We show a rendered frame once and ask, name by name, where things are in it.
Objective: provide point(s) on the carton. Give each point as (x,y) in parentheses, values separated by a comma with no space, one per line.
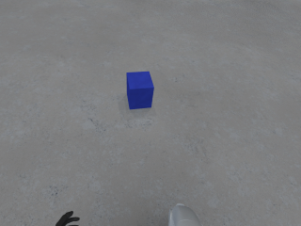
(139,90)

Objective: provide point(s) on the robot left hand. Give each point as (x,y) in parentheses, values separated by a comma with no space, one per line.
(65,219)

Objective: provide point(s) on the right robot thigh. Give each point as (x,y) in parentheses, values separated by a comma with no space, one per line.
(181,215)

